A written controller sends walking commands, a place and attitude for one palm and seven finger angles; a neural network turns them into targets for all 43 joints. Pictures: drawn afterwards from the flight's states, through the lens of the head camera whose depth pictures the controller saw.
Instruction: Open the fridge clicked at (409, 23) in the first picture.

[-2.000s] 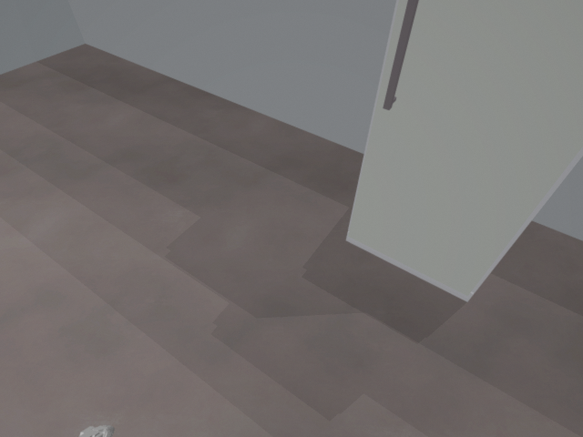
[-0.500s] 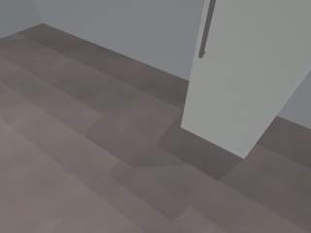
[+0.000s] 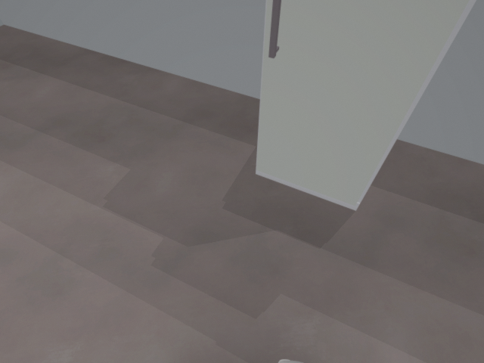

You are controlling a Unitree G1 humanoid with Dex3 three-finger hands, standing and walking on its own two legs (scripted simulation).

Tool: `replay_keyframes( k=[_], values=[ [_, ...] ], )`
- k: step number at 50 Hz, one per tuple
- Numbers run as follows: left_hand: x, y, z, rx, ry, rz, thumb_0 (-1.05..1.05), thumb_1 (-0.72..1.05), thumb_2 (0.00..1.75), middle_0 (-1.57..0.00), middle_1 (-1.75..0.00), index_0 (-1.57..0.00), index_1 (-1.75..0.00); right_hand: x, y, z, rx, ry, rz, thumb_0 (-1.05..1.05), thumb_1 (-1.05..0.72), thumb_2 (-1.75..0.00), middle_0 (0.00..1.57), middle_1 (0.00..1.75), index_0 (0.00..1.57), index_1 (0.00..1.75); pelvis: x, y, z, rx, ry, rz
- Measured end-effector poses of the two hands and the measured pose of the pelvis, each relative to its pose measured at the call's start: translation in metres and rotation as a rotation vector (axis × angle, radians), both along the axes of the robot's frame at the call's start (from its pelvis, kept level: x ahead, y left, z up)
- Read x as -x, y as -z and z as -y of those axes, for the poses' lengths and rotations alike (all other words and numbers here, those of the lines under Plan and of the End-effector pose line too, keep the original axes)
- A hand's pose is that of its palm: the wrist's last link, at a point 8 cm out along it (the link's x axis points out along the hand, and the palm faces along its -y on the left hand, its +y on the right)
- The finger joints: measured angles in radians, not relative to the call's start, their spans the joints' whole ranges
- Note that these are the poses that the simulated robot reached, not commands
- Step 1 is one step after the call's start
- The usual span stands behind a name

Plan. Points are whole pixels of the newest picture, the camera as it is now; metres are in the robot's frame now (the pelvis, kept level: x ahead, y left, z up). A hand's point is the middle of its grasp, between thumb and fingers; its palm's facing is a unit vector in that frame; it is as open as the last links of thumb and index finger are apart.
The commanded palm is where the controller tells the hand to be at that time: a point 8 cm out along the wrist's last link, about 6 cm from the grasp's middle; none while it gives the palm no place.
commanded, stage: turn to face it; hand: left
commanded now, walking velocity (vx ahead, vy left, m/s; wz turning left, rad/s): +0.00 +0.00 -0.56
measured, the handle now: out of the picture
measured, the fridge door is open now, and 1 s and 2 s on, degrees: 0 0 0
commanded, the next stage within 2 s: take the last steps up to it in 0.58 s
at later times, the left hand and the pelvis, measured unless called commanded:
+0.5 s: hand out of the picture +0.08 +0.23 -0.16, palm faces -0.14 -0.96 -0.23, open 7.4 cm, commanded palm none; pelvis -0.01 +0.03 +0.01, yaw -12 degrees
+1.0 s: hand out of the picture +0.11 +0.19 -0.15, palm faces -0.28 -0.94 -0.21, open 7.2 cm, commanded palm none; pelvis +0.01 +0.03 +0.02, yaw -19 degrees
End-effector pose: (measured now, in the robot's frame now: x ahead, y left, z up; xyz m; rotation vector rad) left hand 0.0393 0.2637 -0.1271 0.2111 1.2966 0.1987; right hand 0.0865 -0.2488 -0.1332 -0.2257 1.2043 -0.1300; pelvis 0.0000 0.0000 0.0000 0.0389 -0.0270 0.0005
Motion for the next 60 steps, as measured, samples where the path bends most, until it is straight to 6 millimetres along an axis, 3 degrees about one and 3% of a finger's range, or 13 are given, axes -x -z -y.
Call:
replay_keyframes(
  k=[4,12,18,24,29,34,43,46,49,53,56,60],
  values=[
    [0.003,0.005,0.019,0.0,0.022,0.012,0.01,0.9,0.9,-0.2,-0.3,-0.2,-0.3,0.015,0.017,0.008,-0.026,0.045,-0.03,0.01,-0.91,-0.9,0.2,0.3,0.2,0.3,0.004,0.009,0.01,0.016,0.023,-0.002],
    [0.007,-0.011,0.035,0.027,0.063,-0.037,0.01,0.9,0.9,-0.2,-0.3,-0.21,-0.3,0.03,-0.007,0.013,-0.021,0.114,-0.022,0.01,-0.91,-0.9,0.2,0.3,0.2,0.3,0.008,-0.013,0.01,0.008,0.096,-0.042],
    [-0.011,-0.012,0.021,0.028,0.112,-0.012,0.01,0.9,0.9,-0.2,-0.3,-0.21,-0.3,0.037,-0.02,0.01,0.014,0.17,0.013,0.01,-0.91,-0.9,0.2,0.3,0.2,0.3,0.01,-0.017,-0.003,0.014,0.153,-0.058],
    [-0.038,-0.001,-0.008,0.035,0.17,0.031,0.01,0.9,0.9,-0.2,-0.3,-0.21,-0.3,0.048,-0.03,-0.01,0.056,0.22,0.074,0.01,-0.91,-0.9,0.19,0.3,0.2,0.3,0.013,-0.011,-0.029,0.04,0.203,-0.067],
    [-0.066,0.0,-0.023,0.043,0.227,0.066,0.01,0.9,0.9,-0.2,-0.3,-0.2,-0.3,0.082,-0.037,-0.034,0.068,0.261,0.049,0.0,-0.91,-0.9,0.2,0.3,0.2,0.3,0.016,-0.014,-0.043,0.044,0.244,-0.047],
    [-0.084,-0.007,-0.022,0.055,0.282,0.087,0.01,0.91,0.9,-0.2,-0.3,-0.2,-0.3,0.118,-0.035,-0.053,0.046,0.325,-0.013,0.01,-0.91,-0.9,0.2,0.3,0.2,0.3,0.015,-0.019,-0.049,0.058,0.293,-0.034],
    [-0.102,-0.004,0.026,0.076,0.413,0.096,0.01,0.91,0.9,-0.2,-0.3,-0.2,-0.3,0.194,-0.003,-0.07,-0.054,0.466,-0.151,0.0,-0.9,-0.9,0.2,0.3,0.2,0.3,0.013,-0.008,-0.036,0.043,0.355,-0.025],
    [-0.094,-0.004,0.038,0.091,0.391,0.111,0.01,0.91,0.9,-0.2,-0.3,-0.2,-0.3,0.211,0.004,-0.073,-0.085,0.47,-0.237,0.01,-0.91,-0.9,0.2,0.3,0.2,0.3,0.006,-0.007,-0.032,0.057,0.341,-0.018],
    [-0.079,-0.007,0.031,0.076,0.339,0.076,0.0,0.93,0.9,-0.2,-0.3,-0.21,-0.3,0.206,-0.003,-0.071,-0.097,0.464,-0.268,0.01,-0.91,-0.9,0.2,0.3,0.2,0.3,-0.006,-0.013,-0.03,0.05,0.337,-0.019],
    [-0.057,-0.006,0.011,0.057,0.3,-0.031,0.0,0.93,0.9,-0.2,-0.3,-0.21,-0.3,0.174,-0.011,-0.065,-0.09,0.453,-0.234,0.01,-0.91,-0.9,0.19,0.3,0.2,0.3,-0.027,-0.018,-0.032,0.044,0.319,-0.022],
    [-0.045,-0.002,-0.005,0.055,0.264,-0.113,0.01,0.92,0.9,-0.2,-0.3,-0.21,-0.3,0.137,-0.014,-0.063,-0.078,0.428,-0.201,0.01,-0.91,-0.9,0.19,0.3,0.2,0.3,-0.047,-0.018,-0.039,0.047,0.308,-0.026],
    [-0.042,0.009,-0.028,0.063,0.215,-0.214,0.01,0.91,0.9,-0.2,-0.3,-0.21,-0.3,0.07,-0.014,-0.065,-0.051,0.377,-0.139,0.01,-0.91,-0.9,0.19,0.3,0.19,0.3,-0.082,-0.01,-0.054,0.056,0.295,-0.034]
  ],
)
